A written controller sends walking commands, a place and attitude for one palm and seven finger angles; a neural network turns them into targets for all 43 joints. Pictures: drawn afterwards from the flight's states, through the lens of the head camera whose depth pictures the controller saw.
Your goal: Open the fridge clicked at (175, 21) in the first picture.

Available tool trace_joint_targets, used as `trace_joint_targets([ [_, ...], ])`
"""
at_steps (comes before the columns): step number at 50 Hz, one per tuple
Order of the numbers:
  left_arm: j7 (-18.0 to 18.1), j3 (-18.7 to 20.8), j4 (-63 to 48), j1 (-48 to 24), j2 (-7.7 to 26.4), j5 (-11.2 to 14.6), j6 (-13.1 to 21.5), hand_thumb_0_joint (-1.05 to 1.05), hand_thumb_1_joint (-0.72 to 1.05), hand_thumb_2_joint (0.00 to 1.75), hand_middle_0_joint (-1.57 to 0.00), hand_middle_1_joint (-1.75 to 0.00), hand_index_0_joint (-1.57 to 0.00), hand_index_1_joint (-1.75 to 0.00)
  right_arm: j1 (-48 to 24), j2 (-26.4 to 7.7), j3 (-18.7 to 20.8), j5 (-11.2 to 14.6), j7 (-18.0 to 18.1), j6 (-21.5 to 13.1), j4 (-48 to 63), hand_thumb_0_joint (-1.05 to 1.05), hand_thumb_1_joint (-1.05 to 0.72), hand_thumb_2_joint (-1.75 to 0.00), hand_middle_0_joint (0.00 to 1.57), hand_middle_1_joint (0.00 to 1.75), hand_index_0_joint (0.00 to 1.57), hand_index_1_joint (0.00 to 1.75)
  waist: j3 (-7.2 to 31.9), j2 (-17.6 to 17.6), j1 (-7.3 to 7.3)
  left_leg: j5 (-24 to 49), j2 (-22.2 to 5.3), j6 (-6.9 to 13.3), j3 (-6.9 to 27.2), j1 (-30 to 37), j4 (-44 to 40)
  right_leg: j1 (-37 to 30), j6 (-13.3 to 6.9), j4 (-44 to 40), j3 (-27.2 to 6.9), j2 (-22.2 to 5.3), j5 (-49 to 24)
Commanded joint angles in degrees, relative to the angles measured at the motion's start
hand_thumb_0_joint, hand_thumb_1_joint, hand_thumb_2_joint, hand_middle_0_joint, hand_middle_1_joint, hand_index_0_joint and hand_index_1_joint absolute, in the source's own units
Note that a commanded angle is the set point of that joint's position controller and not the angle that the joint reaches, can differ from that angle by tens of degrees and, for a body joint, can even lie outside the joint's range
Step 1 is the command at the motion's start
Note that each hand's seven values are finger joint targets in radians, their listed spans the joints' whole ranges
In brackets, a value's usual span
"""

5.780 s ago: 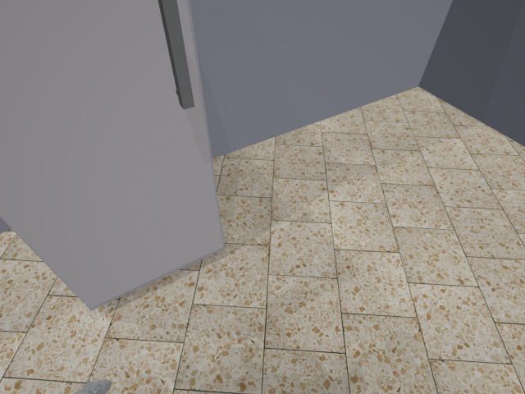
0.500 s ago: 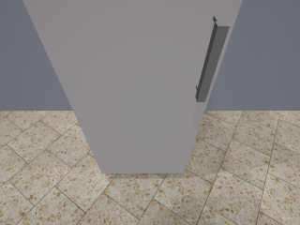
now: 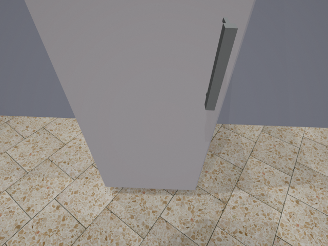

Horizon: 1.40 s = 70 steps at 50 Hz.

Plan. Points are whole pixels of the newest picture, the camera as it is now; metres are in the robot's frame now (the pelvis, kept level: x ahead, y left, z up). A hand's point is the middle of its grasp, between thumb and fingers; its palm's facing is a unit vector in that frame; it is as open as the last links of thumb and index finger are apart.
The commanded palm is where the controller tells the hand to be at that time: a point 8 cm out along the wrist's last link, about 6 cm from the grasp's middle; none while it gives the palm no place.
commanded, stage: look again from close up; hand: right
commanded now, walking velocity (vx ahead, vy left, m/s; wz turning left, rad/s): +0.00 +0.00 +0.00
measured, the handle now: (216, 68) +0.54 -0.11 +0.18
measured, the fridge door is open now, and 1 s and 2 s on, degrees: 0 0 0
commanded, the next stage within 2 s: raise the hand to about handle height in 0.32 s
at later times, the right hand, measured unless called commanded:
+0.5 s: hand out of the picture +0.06 -0.19 -0.15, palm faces +0.16 +0.96 -0.22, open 7.3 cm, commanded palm +0.11 -0.22 -0.05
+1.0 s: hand out of the picture +0.13 -0.19 +0.03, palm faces +0.22 +0.97 -0.09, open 9.5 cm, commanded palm +0.13 -0.24 +0.03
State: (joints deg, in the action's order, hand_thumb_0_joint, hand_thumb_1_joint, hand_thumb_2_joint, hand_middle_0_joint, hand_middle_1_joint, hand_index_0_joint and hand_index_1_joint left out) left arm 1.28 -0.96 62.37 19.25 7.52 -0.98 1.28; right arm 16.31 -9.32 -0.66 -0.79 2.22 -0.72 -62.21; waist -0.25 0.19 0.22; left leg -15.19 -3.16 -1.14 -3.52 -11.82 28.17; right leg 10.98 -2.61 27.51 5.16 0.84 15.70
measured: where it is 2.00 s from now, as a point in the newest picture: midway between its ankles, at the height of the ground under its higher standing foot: outside the picture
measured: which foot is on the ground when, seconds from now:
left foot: down 0.00-1.00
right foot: down 0.00-1.00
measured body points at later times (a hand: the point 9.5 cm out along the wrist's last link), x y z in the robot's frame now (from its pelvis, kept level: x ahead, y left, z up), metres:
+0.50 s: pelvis +0.01 +0.00 +0.00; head +0.02 -0.01 +0.45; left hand +0.04 +0.23 -0.14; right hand +0.05 -0.24 -0.13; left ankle +0.00 +0.13 -0.74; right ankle -0.01 -0.09 -0.74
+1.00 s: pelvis -0.02 +0.06 -0.06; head +0.00 +0.05 +0.39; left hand +0.21 +0.28 -0.11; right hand +0.11 -0.24 +0.04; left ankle +0.00 +0.13 -0.74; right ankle -0.01 -0.09 -0.74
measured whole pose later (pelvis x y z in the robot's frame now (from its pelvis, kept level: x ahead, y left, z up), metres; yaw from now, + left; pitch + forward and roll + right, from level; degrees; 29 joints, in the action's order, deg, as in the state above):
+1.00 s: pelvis -0.02 +0.06 -0.06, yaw -4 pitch +6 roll +1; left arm 3.3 1.7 35.3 9.5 15.8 1.6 18.4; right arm 28.3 -14.9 16.4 20.7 -18.8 -27.3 3.1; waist 3.4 0.9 -4.1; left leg -27.3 -0.9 3.7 -10.4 -33.3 54.9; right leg 36.3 2.0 57.2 -2.6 -3.1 26.6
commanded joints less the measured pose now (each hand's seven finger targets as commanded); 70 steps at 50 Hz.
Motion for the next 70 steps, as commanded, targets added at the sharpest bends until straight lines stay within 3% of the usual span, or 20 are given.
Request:
trace_joint_targets([
  [1, 0.35, 1.14, -2.21, 2.09, 6.85, 0.11, 1.23, 0.0, 0.9, 0.9, -0.2, -0.3, -0.2, -0.3, 3.93, -4.33, 1.01, -0.17, -0.06, -0.4, 1.67, 0.0, -0.9, -0.9, 0.2, 0.3, 0.2, 0.3, -4.29, 0.57, -0.95, 3.19, -2.31, 2.8, 3.24, 1.24, -3.43, 5.13, -0.45, -9.74, -8.96, -7.5, -3.51],
  [20, 0.73, 1.35, -0.14, 0.67, 6.82, 0.38, 1.24, 0.0, 0.9, 0.9, -0.2, -0.3, -0.2, -0.3, 4.07, -4.55, 1.17, -0.12, 0.03, -0.45, 0.17, 0.0, -0.9, -0.9, 0.2, 0.3, 0.2, 0.3, -3.07, 0.82, -0.41, 7.83, -3.24, 2.55, 3.86, 0.95, -4.23, 0.46, -0.01, -7.27, -6.81, -7.15, -11.89],
  [21, 0.08, 1.89, -6.51, -1.78, 13.39, 0.01, 1.07, 0.0, 0.9, 0.9, -0.2, -0.3, -0.2, -0.3, 3.38, -13.36, 0.84, -0.87, -0.1, -1.32, 4.68, 0.0, -0.9, -0.9, 0.2, 0.3, 0.2, 0.3, -6.82, -1.14, 0.79, 10.67, -1.82, 2.57, 2.4, 0.14, -3.36, 2.04, 2.24, -6.98, -8.71, -5.71, -19.61],
  [22, 1.86, 1.94, -24.4, -2.51, 16.72, 2.11, 10.56, 0.0, 0.9, 0.9, -0.2, -0.3, -0.2, -0.3, -38.41, -18.6, 9.71, 10.53, 1.87, -10.55, 87.0, 0.0, -0.88, -0.89, 0.2, 0.32, 0.2, 0.32, 25.0, 9.38, 5.74, 15.22, 4.12, 2.25, 1.0, 0.82, 0.39, -14.06, 2.09, -3.13, -4.39, -1.49, -23.65],
  [23, 3.4, -0.05, -20.94, -4.12, 12.94, 2.69, 15.52, 0.0, 0.9, 0.9, -0.2, -0.3, -0.2, -0.3, -11.37, -14.11, 6.77, 8.41, 4.31, -6.26, 75.91, 0.0, -0.85, -0.88, 0.2, 0.33, 0.2, 0.33, 24.17, 13.81, 1.03, 2.97, 2.77, 2.83, 0.11, -4.47, 6.26, -16.96, 4.95, -6.51, -5.76, -4.99, -28.72],
  [24, 3.34, 0.7, -14.78, -6.87, 11.71, 2.56, 15.92, 0.0, 0.9, 0.9, -0.2, -0.3, -0.2, -0.3, -3.9, -3.46, 2.07, 7.86, 5.76, -2.44, 56.48, 0.0, -0.83, -0.87, 0.21, 0.34, 0.21, 0.34, 9.25, 7.87, 2.36, -1.66, 2.31, 2.35, 0.33, -9.54, 6.57, -7.91, 4.76, -8.14, -5.62, -5.34, -22.38],
  [26, 2.95, 1.93, -22.22, -6.64, 12.24, 4.76, 17.62, 0.0, 0.9, 0.9, -0.2, -0.3, -0.2, -0.3, 5.05, 5.83, -5.39, 10.25, 4.52, 0.94, 64.52, 0.0, -0.78, -0.85, 0.21, 0.37, 0.21, 0.37, -2.27, 2.08, 2.37, -1.29, 1.65, 2.67, -1.71, -9.17, 2.65, 2.34, 2.52, -6.66, -7.47, -4.94, -8.38],
  [28, 3.32, 3.2, -24.67, -4.91, 13.93, 3.19, 20.26, 0.0, 0.9, 0.9, -0.2, -0.3, -0.2, -0.3, 5.8, -3.14, 1.48, 9.2, 3.93, -3.92, 73.45, 0.0, -0.74, -0.83, 0.21, 0.4, 0.21, 0.4, 5.08, 1.54, 1.83, 3.55, 1.4, 2.7, -1.76, -6.09, 1.41, 2.58, 2.21, -0.83, -6.98, -2.71, -9.73],
  [32, 0.56, 5.53, -28.78, -7.54, 12.74, 1.89, 19.39, 0.0, 0.9, 0.9, -0.2, -0.3, -0.2, -0.3, 25.42, 0.12, 6.31, 11.25, -4.61, -12.0, 58.13, 0.0, -0.64, -0.79, 0.22, 0.47, 0.22, 0.47, 0.72, -14.35, -2.26, 9.22, 2.24, 2.2, -3.35, -11.94, 8.4, 13.04, 3.12, 7.88, -5.97, -2.16, -14.34],
  [34, -0.54, 6.4, -30.57, -10.4, 13.27, 1.76, 18.26, 0.0, 0.9, 0.9, -0.2, -0.3, -0.2, -0.3, 26.78, -2.68, 12.3, 13.89, -11.53, -19.79, 54.54, 0.0, -0.6, -0.77, 0.22, 0.5, 0.22, 0.5, 1.92, -14.92, -3.57, 10.78, 1.83, 2.68, -2.32, -14.68, 13.86, 20.14, 3.8, 13.28, -4.67, -1.08, -9.87],
  [36, -1.53, 7.16, -33.54, -11.59, 13.9, 1.82, 17.85, 0.0, 0.9, 0.9, -0.2, -0.3, -0.2, -0.3, 25.9, -10.25, 19.68, 14.71, -18.37, -26.96, 55.36, 0.0, -0.55, -0.75, 0.22, 0.53, 0.22, 0.53, 6.32, -8.59, -4.85, 14.83, 0.85, 3.42, 1.17, -13.0, 18.17, 23.53, 4.1, 17.73, -3.73, -0.23, -8.47],
  [39, -1.65, 7.11, -38.32, -13.62, 13.52, 1.82, 16.49, 0.0, 0.9, 0.9, -0.2, -0.3, -0.2, -0.3, 22.29, -15.16, 22.98, 15.34, -21.14, -26.51, 67.74, 0.0, -0.48, -0.72, 0.23, 0.57, 0.23, 0.57, 14.35, 4.34, -6.58, 13.03, 0.82, 3.27, 3.45, -10.27, 19.39, 22.87, 2.91, 19.3, -1.62, 0.92, -8.31],
  [44, 0.77, 5.31, -37.85, -10.63, 12.82, 2.14, 17.84, 0.0, 0.9, 0.9, -0.2, -0.3, -0.2, -0.3, 0.52, -15.02, 21.26, 20.9, -19.63, -30.77, 89.07, 0.0, -0.36, -0.67, 0.24, 0.64, 0.24, 0.64, 15.43, 8.94, 0.67, 4.38, 1.54, 1.42, 6.73, -16.3, 15.02, 18.81, 1.85, 22.99, -4.93, -0.42, -4.4],
  [46, 1.96, 4.55, -34.98, -9.41, 13.49, 2.55, 19.45, 0.0, 0.9, 0.9, -0.2, -0.3, -0.2, -0.3, -6.58, -12.14, 16.52, 22.11, -21.07, -33.24, 88.51, 0.0, -0.32, -0.65, 0.24, 0.68, 0.24, 0.68, 11.95, 3.66, 4.55, -0.2, 1.79, 0.8, 8.05, -19.89, 13.31, 20.19, 1.51, 25.32, -6.28, -1.08, -0.98],
  [51, 4.57, 3.69, -32.97, -10.18, 16.0, 4.13, 21.39, 0.0, 0.9, 0.9, -0.2, -0.3, -0.2, -0.3, -5.04, -16.08, 15.78, 21.31, -26.86, -24.73, 72.24, 0.0, -0.2, -0.6, 0.25, 0.75, 0.25, 0.75, 4.32, -1.27, 3.72, -16.95, 1.21, 0.26, 10.66, -21.0, 5.72, 22.12, 1.32, 22.43, -6.5, -1.03, 6.88],
  [55, 6.08, 2.68, -35.12, -12.17, 15.67, 4.39, 19.74, 0.0, 0.9, 0.9, -0.2, -0.3, -0.2, -0.3, -5.32, -24.74, 24.47, 20.91, -28.1, -12.55, 67.55, 0.0, -0.11, -0.56, 0.26, 0.81, 0.26, 0.81, 7.97, -3.1, -1.2, -19.59, -1.31, -0.38, 12.03, -13.05, 2.98, 20.76, 1.48, 17.55, -6.51, -0.91, 5.93],
  [58, 6.14, 1.85, -36.69, -13.07, 13.86, 4.2, 19.48, 0.0, 0.9, 0.9, -0.2, -0.3, -0.2, -0.3, -2.59, -27.57, 32.58, 24.17, -25.69, -9.59, 72.36, 0.0, -0.04, -0.53, 0.26, 0.86, 0.26, 0.86, 13.98, -1.23, -4.52, -8.81, -1.89, -0.52, 10.59, -4.64, 4.11, 17.35, 2.01, 15.17, -6.75, -0.89, -0.36],
  [61, 5.63, 1.58, -36.44, -12.79, 13.02, 3.97, 20.87, 0.0, 0.9, 0.9, -0.2, -0.3, -0.2, -0.3, -1.56, -25.61, 35.02, 26.71, -22.23, -11.47, 76.67, 0.0, 0.03, -0.5, 0.27, 0.9, 0.27, 0.9, 14.52, -2.17, -4.89, 0.45, -2.13, -1.55, 10.51, -1.26, 3.97, 15.71, 2.71, 14.12, -7.02, -0.99, -3.47],
  [66, 4.97, 2.37, -34.05, -10.85, 14.95, 4.48, 22.51, 0.0, 0.9, 0.9, -0.2, -0.3, -0.2, -0.3, -2.84, -18.61, 25.22, 24.17, -22.5, -11.94, 73.22, 0.0, 0.15, -0.45, 0.27, 0.98, 0.27, 0.98, 5.05, -1.11, -1.69, 2.27, -0.05, -1.44, 7.65, -6.73, 2.94, 12.2, 2.62, 10.58, -6.36, -1.29, -3.44],
  [70, 6.1, 2.52, -33.83, -10.72, 16.28, 4.92, 22.5, 0.0, 0.9, 0.9, -0.2, -0.3, -0.2, -0.3, -11.18, -22.41, 23.81, 22.25, -24.0, -8.37, 75.77, 0.0, 0.24, -0.41, 0.28, 1.03, 0.28, 1.03, 5.68, 1.27, -1.57, -2.66, 2.18, 0.32, 3.5, -7.16, 1.9, 7.73, 1.71, 6.3, -6.66, -1.14, -2.18],
])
